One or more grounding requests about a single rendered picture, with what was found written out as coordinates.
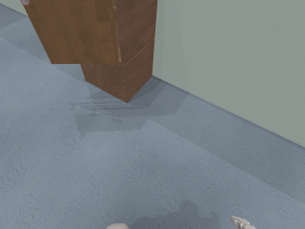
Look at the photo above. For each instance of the cupboard door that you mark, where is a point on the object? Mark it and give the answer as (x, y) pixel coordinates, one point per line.
(75, 31)

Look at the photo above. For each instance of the right robot hand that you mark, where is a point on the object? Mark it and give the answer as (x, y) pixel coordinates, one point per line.
(241, 223)

